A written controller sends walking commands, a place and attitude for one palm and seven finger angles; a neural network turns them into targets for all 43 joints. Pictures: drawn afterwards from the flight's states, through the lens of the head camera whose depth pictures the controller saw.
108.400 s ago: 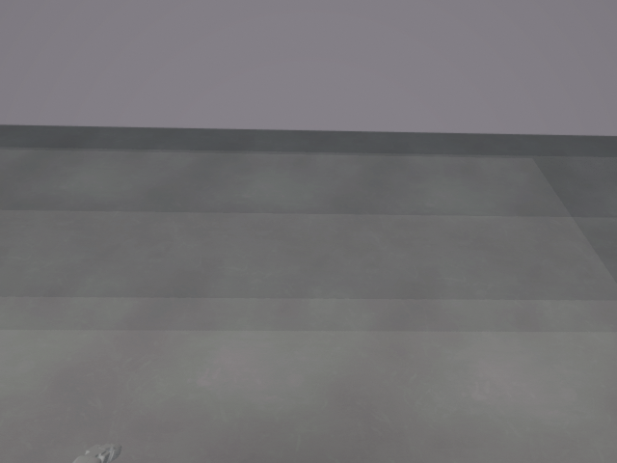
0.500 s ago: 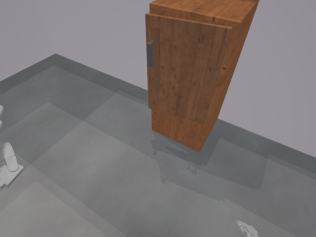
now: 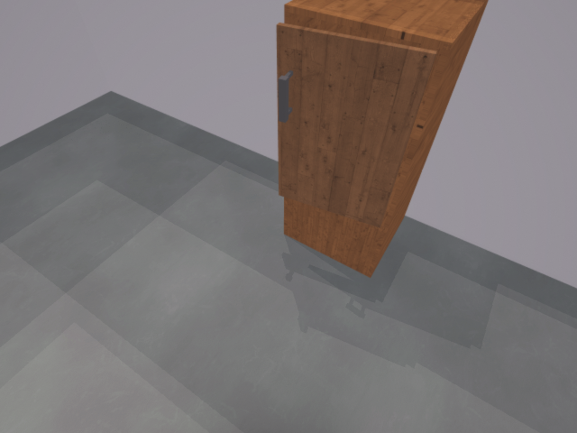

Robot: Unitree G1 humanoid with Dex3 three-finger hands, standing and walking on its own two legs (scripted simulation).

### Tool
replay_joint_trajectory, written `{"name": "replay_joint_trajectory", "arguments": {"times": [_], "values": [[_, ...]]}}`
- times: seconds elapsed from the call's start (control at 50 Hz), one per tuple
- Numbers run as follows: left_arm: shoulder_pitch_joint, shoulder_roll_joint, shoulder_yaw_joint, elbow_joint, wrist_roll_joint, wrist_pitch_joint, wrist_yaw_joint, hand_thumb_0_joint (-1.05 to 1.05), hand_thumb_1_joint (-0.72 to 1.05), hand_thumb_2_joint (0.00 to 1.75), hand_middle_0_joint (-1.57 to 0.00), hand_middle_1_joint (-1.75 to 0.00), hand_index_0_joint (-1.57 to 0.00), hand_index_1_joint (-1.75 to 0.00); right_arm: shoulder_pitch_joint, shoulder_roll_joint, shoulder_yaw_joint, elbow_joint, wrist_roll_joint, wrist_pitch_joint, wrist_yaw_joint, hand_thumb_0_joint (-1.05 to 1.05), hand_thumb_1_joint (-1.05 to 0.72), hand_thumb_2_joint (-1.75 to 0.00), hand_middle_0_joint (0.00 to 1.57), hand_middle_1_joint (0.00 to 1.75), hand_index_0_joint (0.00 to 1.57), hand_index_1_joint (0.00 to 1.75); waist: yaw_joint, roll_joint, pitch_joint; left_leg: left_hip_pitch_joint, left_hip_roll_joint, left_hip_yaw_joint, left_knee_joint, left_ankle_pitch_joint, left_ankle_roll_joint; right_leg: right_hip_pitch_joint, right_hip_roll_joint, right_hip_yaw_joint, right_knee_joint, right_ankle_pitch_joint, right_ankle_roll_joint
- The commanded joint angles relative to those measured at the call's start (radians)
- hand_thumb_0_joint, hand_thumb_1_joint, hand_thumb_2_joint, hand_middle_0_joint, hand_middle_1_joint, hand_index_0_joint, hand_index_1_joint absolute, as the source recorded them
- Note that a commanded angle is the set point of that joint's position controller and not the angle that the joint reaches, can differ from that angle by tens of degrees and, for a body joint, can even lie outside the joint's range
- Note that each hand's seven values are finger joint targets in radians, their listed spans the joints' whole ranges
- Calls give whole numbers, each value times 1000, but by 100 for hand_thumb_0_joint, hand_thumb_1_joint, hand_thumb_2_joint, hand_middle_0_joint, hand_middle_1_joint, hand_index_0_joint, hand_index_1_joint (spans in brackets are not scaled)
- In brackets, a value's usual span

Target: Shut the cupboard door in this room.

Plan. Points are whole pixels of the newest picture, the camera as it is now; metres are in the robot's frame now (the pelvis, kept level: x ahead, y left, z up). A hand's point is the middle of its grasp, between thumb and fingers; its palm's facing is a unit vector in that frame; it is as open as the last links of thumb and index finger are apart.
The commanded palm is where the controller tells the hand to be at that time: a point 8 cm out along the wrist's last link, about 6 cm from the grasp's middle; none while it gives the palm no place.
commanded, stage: let the arm hang, fingers relaxed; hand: left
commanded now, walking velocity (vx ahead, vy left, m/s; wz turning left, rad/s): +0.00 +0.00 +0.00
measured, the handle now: (286, 96) +0.94 +0.05 -0.02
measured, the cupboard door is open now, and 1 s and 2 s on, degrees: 9 9 9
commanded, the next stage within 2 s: look to check the result in 0.58 s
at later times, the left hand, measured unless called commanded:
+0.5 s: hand out of the picture -0.03 +0.16 -0.18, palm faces +0.03 -0.99 -0.14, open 7.4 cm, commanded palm none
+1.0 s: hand out of the picture -0.02 +0.19 -0.18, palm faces +0.01 -0.98 -0.19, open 7.4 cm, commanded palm none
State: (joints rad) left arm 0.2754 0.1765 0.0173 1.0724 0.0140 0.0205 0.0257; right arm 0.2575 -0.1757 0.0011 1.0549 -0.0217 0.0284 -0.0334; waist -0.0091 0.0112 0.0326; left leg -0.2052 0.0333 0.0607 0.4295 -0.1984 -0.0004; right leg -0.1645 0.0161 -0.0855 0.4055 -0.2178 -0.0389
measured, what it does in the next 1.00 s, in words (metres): stands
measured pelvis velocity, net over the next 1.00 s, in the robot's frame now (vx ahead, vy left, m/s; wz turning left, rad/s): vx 0.00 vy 0.03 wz -0.03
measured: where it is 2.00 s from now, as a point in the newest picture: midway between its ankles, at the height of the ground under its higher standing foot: outside the picture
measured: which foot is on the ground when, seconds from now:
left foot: down 0.00-1.00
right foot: down 0.00-1.00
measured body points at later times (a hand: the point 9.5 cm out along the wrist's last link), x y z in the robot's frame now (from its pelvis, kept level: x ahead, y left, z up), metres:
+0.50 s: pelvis +0.00 +0.02 +0.00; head -0.01 +0.02 +0.45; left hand -0.03 +0.21 -0.17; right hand -0.06 -0.18 -0.16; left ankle +0.02 +0.12 -0.74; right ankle +0.00 -0.09 -0.74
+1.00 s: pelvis +0.00 +0.03 +0.00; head +0.00 +0.03 +0.45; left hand -0.02 +0.25 -0.16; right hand -0.03 -0.18 -0.16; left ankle +0.02 +0.12 -0.74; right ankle +0.00 -0.09 -0.74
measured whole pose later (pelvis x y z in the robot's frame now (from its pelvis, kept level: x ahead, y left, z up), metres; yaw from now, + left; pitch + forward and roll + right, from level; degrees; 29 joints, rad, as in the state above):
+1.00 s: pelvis +0.00 +0.03 +0.00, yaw -2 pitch -1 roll +0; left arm 0.32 0.13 0.02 1.15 0.02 0.00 0.04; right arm 0.32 -0.13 0.00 1.12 -0.01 0.01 -0.04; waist -0.01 0.00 0.03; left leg -0.19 -0.01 0.11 0.40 -0.19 0.04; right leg -0.18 -0.02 -0.04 0.41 -0.21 0.00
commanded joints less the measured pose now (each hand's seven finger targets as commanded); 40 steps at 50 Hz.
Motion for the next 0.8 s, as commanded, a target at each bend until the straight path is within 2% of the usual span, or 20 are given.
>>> {"name": "replay_joint_trajectory", "arguments": {"times": [0.0, 0.18, 0.44, 0.6, 0.72, 0.78], "values": [[44, 86, 9, 4, -5, -28, 1, 0, 90, 90, -20, -30, -20, -30, 67, -70, -13, 8, 5, -24, -3, 0, -90, -90, 20, 30, 20, 30, 3, -23, 22, 18, 78, -76, -107, 18, 19, -26, -122, 129, -135, 4, -9], [96, 59, 5, 60, -6, -24, 9, 0, 90, 90, -20, -30, -20, -30, 138, -40, -8, 61, 8, -21, -7, 0, -90, -90, 20, 30, 20, 30, 5, -9, 81, -6, 70, -66, -129, -46, 24, -65, -110, 134, -134, -59, -9], [143, 11, 8, 72, -3, -26, 15, 0, 90, 90, -20, -30, -20, -30, 186, 6, -11, 74, 6, -27, -11, 0, -90, -90, 20, 30, 20, 30, 4, -9, 90, -36, 64, -76, -127, -64, 33, -79, -108, 124, -100, -43, -7], [151, 6, 6, 67, 0, -27, 16, 0, 90, 90, -20, -30, -20, -30, 178, 2, -17, 62, 8, -27, -10, 0, -90, -90, 20, 30, 20, 30, 1, 14, 99, -39, 69, -86, -138, -94, 36, -99, -101, 126, -90, -40, -4], [144, 12, 7, 64, 1, -30, 16, 0, 90, 90, -20, -30, -20, -30, 170, -15, -17, 55, 8, -33, -11, 0, -90, -90, 20, 30, 20, 30, -1, -2, 72, -21, 79, -93, -147, -69, 39, -78, -100, 126, -77, 3, 0], [147, 21, 7, 63, 2, -30, 16, 0, 90, 90, -20, -30, -20, -30, 157, -29, -19, 52, 11, -34, -9, 0, -90, -90, 20, 30, 20, 30, 2, 6, 84, -14, 79, -93, -152, -73, 40, -88, -99, 127, -78, 2, 1]]}}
